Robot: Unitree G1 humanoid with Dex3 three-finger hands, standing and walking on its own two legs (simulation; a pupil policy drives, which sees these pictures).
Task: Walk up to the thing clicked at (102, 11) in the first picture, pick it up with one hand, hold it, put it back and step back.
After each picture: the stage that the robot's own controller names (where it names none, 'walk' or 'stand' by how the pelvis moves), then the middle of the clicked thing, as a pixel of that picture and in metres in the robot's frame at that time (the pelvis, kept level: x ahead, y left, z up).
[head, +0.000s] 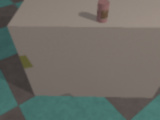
stand; (102, 11) +0.89 -0.12 +0.04
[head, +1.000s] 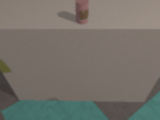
rise first; (82, 11) +0.79 +0.04 +0.07
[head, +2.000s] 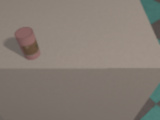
stand; (28, 44) +0.51 +0.24 +0.06
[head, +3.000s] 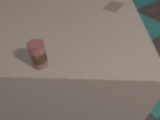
stand; (38, 54) +0.51 +0.19 +0.05
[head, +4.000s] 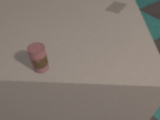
stand; (38, 58) +0.50 +0.19 +0.04
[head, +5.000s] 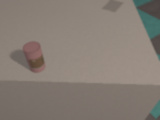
stand; (34, 57) +0.50 +0.20 +0.03
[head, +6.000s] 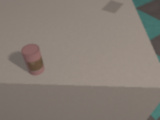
stand; (33, 60) +0.49 +0.20 +0.03
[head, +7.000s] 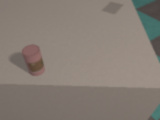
rise first; (34, 60) +0.49 +0.20 +0.03
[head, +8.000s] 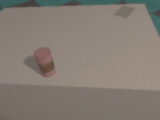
rise first; (45, 62) +0.49 +0.20 +0.04
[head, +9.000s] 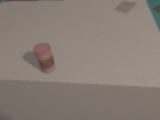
go down; (45, 58) +0.50 +0.20 +0.04
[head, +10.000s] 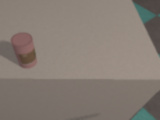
go down; (25, 51) +0.48 +0.18 +0.06
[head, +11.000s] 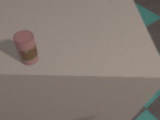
approach; (26, 48) +0.50 +0.19 +0.06
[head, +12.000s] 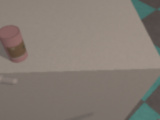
close in; (14, 44) +0.50 +0.21 +0.09
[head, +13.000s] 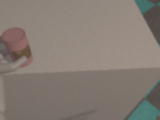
lift; (18, 48) +0.47 +0.18 +0.09
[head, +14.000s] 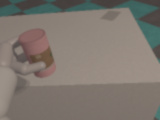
lift; (39, 54) +0.34 +0.12 +0.24
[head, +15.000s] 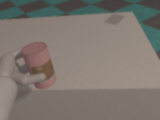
hold; (40, 66) +0.32 +0.13 +0.21
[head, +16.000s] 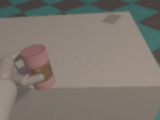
hold; (39, 67) +0.33 +0.13 +0.20
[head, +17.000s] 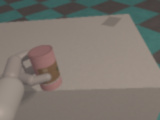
crouch; (46, 68) +0.33 +0.11 +0.20
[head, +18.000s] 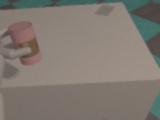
crouch; (26, 43) +0.42 +0.16 +0.21
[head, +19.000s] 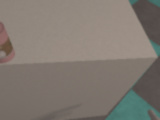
lower; out of the picture +0.47 +0.20 +0.09
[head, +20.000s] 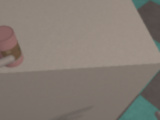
lower; (7, 47) +0.46 +0.20 +0.10
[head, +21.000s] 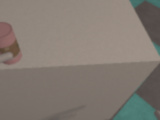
lower; (5, 44) +0.47 +0.19 +0.10
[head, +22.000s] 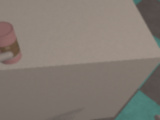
lower; (6, 44) +0.47 +0.19 +0.10
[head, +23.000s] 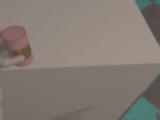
draw back; (18, 47) +0.46 +0.17 +0.10
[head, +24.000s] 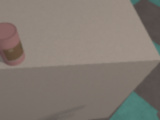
rise; (9, 45) +0.46 +0.18 +0.10
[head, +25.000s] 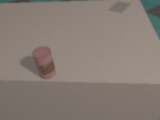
sink last; (44, 63) +0.46 +0.18 +0.07
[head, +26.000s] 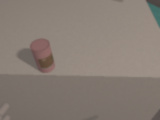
stand; (43, 56) +0.46 +0.17 +0.07
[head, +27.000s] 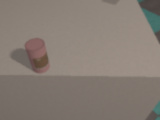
stand; (38, 56) +0.46 +0.17 +0.08
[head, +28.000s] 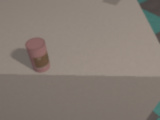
stand; (38, 55) +0.47 +0.17 +0.09
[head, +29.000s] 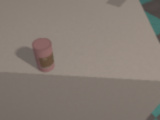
stand; (44, 55) +0.46 +0.16 +0.07
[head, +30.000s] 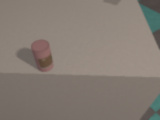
walk; (43, 56) +0.49 +0.16 +0.04
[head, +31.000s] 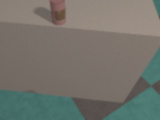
walk; (58, 11) +0.71 +0.12 +0.05
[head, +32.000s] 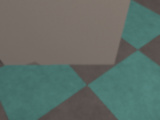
walk; out of the picture +1.04 +0.21 +0.06
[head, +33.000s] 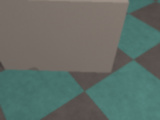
stand; out of the picture +1.09 +0.19 +0.04
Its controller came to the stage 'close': yes
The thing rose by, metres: 0.22
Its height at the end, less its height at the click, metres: +0.00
